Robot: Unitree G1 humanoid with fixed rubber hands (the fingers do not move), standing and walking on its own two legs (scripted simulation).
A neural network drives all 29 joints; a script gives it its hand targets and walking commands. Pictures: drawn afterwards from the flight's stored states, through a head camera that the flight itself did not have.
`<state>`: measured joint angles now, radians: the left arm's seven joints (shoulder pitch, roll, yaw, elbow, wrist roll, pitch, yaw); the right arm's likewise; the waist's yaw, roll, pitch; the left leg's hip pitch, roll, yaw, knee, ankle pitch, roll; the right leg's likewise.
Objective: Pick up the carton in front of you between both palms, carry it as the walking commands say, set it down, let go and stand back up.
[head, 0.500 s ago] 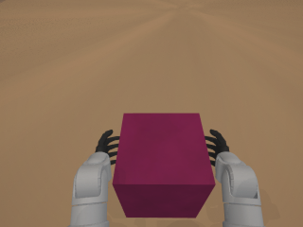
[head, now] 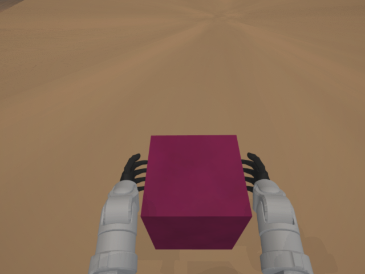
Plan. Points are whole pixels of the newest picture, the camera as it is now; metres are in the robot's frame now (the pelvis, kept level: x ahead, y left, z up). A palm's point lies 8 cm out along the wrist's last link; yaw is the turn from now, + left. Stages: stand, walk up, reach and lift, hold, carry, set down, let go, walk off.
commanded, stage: carry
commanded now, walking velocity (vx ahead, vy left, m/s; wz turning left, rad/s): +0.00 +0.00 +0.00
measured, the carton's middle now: (193, 195) +0.32 +0.00 -0.04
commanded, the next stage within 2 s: hold in 0.86 s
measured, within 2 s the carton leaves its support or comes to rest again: neither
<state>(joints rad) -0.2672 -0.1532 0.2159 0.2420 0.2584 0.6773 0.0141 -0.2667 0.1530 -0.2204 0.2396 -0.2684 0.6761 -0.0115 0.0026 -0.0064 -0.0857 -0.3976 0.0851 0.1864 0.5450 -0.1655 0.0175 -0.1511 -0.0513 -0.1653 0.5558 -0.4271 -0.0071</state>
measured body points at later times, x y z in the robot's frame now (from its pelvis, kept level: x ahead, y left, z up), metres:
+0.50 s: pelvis -0.02 -0.01 +0.00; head -0.04 -0.01 +0.45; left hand +0.28 +0.14 +0.03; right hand +0.28 -0.16 +0.04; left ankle +0.07 +0.12 -0.73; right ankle -0.08 -0.09 -0.73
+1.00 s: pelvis -0.03 -0.01 +0.01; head -0.04 +0.00 +0.46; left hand +0.28 +0.12 +0.03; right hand +0.26 -0.18 +0.03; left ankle +0.07 +0.14 -0.73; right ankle -0.08 -0.10 -0.73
